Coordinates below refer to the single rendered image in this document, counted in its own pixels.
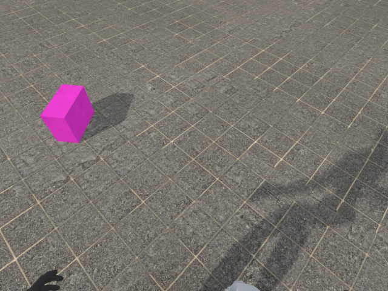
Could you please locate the left robot hand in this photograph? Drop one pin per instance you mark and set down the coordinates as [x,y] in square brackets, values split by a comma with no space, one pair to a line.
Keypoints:
[50,276]

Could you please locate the carton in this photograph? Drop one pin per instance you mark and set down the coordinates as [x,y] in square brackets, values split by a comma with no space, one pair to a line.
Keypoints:
[68,113]

